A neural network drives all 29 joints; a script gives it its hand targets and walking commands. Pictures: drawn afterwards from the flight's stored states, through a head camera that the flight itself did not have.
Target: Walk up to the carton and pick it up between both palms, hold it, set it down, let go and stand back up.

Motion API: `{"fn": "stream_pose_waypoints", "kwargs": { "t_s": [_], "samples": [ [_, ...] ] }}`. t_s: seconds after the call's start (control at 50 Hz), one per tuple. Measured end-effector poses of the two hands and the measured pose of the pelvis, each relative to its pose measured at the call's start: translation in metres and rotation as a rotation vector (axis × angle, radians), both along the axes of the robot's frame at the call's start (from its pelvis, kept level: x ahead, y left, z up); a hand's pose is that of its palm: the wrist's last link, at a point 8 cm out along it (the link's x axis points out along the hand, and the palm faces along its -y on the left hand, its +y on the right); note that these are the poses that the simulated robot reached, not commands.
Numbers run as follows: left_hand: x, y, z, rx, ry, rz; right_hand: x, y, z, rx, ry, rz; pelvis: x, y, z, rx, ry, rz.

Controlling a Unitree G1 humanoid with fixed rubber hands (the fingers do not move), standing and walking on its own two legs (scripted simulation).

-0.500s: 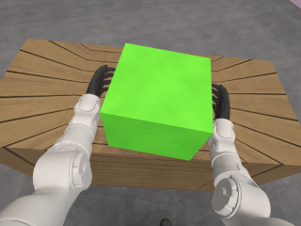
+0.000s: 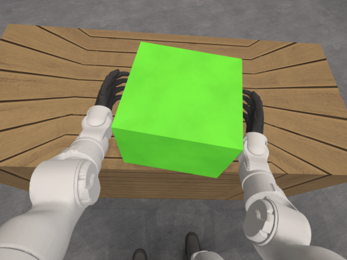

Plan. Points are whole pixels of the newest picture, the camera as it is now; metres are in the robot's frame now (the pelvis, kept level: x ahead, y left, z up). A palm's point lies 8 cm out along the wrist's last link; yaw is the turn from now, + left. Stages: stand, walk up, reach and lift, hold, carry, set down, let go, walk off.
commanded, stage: set down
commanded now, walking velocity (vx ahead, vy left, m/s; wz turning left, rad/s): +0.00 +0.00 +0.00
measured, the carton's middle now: (180, 112) +0.46 -0.06 -0.04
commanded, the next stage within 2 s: none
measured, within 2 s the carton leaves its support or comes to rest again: neither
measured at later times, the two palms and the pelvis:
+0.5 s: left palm (106, 107) +0.46 +0.12 +0.01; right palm (252, 129) +0.38 -0.22 +0.00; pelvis -0.02 +0.00 +0.00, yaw +0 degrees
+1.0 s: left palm (106, 109) +0.45 +0.13 +0.00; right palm (252, 130) +0.38 -0.22 +0.00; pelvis -0.02 +0.00 +0.00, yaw +0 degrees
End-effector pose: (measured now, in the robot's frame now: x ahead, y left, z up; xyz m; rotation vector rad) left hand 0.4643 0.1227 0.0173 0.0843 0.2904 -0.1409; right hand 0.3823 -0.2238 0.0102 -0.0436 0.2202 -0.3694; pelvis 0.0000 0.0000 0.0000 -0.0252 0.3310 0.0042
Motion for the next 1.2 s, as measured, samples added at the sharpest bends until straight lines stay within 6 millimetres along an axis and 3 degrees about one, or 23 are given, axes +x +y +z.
{"fn": "stream_pose_waypoints", "kwargs": {
  "t_s": [0.46, 1.2],
  "samples": [
    [-0.007, 0.002, -0.009, -0.031, -0.034, 0.012, -0.005, 0.001, -0.006, -0.002, -0.03, 0.006, -0.017, 0.002, -0.004, 0.006, 0.054, -0.002],
    [-0.01, 0.003, -0.014, -0.05, -0.043, 0.016, -0.007, 0.001, -0.009, -0.022, -0.031, 0.011, -0.017, -0.002, -0.004, 0.009, 0.052, 0.002]
  ]
}}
